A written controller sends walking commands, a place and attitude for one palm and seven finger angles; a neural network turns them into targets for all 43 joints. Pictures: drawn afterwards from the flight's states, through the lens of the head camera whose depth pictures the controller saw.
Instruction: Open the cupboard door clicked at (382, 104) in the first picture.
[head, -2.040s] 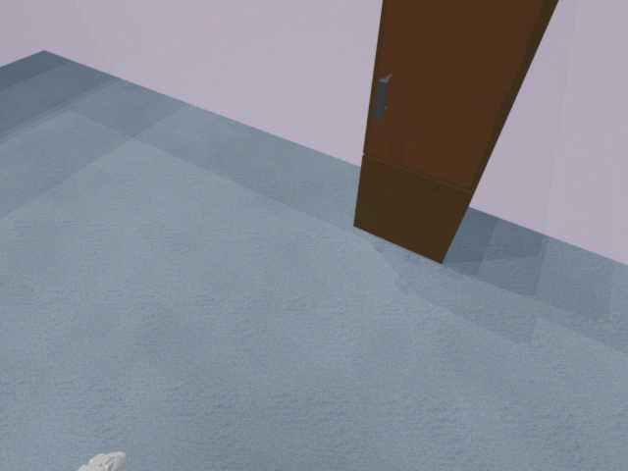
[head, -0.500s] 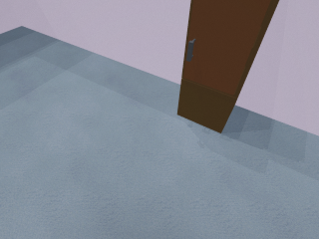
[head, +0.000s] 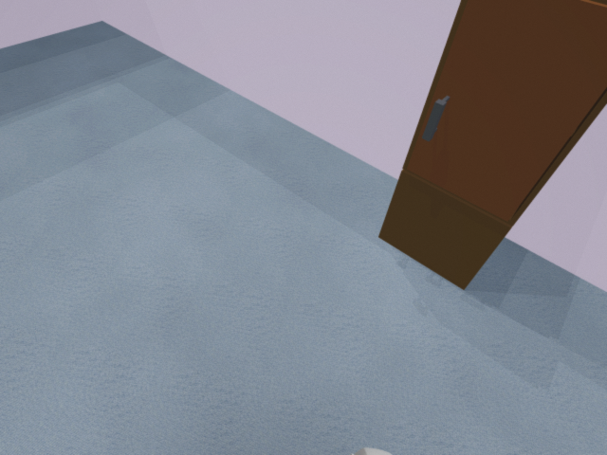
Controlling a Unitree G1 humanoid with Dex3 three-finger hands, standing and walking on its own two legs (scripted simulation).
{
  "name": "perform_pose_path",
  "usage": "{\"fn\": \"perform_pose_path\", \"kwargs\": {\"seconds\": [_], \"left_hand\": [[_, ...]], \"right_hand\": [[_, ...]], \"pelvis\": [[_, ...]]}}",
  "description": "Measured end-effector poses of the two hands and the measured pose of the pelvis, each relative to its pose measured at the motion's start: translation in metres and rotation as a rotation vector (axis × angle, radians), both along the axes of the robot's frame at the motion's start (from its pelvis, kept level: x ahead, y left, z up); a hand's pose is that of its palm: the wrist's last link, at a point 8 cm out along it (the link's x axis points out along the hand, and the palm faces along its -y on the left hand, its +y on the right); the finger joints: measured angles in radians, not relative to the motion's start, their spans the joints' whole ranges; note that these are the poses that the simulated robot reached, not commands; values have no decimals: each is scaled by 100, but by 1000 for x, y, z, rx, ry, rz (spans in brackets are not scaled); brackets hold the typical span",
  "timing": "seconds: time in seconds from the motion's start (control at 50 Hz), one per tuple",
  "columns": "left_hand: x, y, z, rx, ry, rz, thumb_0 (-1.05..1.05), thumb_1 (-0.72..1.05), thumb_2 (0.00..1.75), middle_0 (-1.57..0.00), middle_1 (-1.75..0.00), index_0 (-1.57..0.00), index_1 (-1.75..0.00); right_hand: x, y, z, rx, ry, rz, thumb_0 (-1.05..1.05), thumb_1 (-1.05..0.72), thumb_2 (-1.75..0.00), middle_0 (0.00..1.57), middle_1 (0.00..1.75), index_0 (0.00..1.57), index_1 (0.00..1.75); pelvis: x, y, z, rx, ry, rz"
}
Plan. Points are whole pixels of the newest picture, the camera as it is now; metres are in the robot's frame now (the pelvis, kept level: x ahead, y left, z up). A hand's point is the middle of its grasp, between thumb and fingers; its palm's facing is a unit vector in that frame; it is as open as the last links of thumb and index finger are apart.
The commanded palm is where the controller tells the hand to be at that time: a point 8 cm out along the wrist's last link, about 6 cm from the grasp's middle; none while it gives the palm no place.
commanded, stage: walk to a spot facing it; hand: left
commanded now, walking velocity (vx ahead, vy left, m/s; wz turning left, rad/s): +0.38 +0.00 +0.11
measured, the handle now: (437, 117) +1.03 -0.36 -0.11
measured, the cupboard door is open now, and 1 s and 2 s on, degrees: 0 0 0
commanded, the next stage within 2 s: turn to face it in 0.30 s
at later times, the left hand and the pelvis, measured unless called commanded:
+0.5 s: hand (213, 396) +0.24 +0.15 -0.17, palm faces +0.19 -0.96 -0.22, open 7.2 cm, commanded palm none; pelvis +0.20 -0.04 -0.01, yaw +9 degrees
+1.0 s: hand (208, 334) +0.34 +0.18 -0.17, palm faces -0.05 -0.97 -0.23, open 7.4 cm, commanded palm none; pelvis +0.27 -0.02 -0.01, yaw -8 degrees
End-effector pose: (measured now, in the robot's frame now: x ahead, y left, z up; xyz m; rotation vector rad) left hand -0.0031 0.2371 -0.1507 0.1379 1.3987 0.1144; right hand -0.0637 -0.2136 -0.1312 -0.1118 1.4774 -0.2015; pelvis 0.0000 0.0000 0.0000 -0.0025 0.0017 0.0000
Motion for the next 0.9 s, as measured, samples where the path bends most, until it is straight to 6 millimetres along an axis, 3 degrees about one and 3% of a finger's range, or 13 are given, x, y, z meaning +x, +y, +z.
{"fn": "perform_pose_path", "kwargs": {"seconds": [0.08, 0.16, 0.28, 0.32, 0.38, 0.48, 0.56, 0.64, 0.7, 0.76, 0.82, 0.9], "left_hand": [[51, -9, 5, -8, -69, 13, 1, 91, 90, -20, -30, -20, -30], [114, -21, 7, -7, -134, 2, 0, 91, 90, -20, -30, -20, -30], [220, -46, 2, 13, -272, -30, 0, 91, 90, -20, -30, -20, -30], [240, -50, 0, 28, -329, -2, 0, 91, 90, -20, -30, -20, -30], [246, -52, 4, 37, -333, 51, 0, 91, 90, -20, -30, -20, -30], [230, -43, 8, 74, -246, 143, -1, 94, 90, -20, -30, -21, -30], [210, -36, 2, 55, -124, 162, -1, 94, 90, -20, -30, -20, -30], [194, -32, -15, 1, 4, 181, -1, 93, 90, -20, -30, -20, -30], [193, -27, -19, -29, 78, 177, 0, 92, 90, -20, -30, -20, -30], [208, -21, -14, -37, 95, 149, 0, 92, 90, -20, -30, -20, -30], [233, -13, -8, -26, 69, 113, 0, 91, 90, -20, -30, -20, -30], [277, -6, 0, 6, 10, 40, 0, 91, 90, -20, -30, -20, -30]], "right_hand": [[9, 13, 1, 37, 60, -14, 1, -90, -90, 20, 30, 20, 30], [28, 13, -4, 61, 97, -35, 1, -90, -90, 20, 30, 21, 30], [77, -12, -26, 77, 142, -40, 1, -90, -90, 20, 30, 21, 30], [105, -27, -35, 74, 146, -7, 1, -90, -90, 20, 30, 21, 30], [166, -49, -36, 45, 86, 57, 1, -90, -90, 20, 30, 20, 30], [291, -68, -20, -17, -110, 167, 1, -91, -90, 20, 30, 20, 30], [375, -58, -4, -45, -264, 229, 1, -91, -90, 19, 30, 20, 30], [431, -33, 4, -61, -372, 254, 0, -91, -90, 19, 30, 20, 30], [448, -15, 9, -58, -404, 250, 0, -91, -90, 19, 30, 20, 30], [448, -4, 11, -44, -399, 219, 0, -91, -90, 20, 30, 20, 30], [437, -2, 9, -30, -372, 163, 0, -91, -90, 20, 30, 20, 30], [420, -18, 7, -46, -356, 69, -2, -92, -90, 20, 30, 21, 30]], "pelvis": [[29, -2, 3, 2, 0, 21], [62, -10, 0, 10, -5, 28], [124, -34, -20, 17, -16, 54], [140, -41, -27, 14, -24, 79], [161, -45, -23, -5, -34, 113], [193, -43, -10, -17, -24, 153], [216, -35, -7, -22, -18, 129], [240, -17, -13, -42, -33, 79], [251, -9, -12, -28, -39, 41], [257, -4, -7, -31, -37, 6], [261, -2, -3, -30, -32, -31], [264, -5, -2, -23, -25, -81]]}}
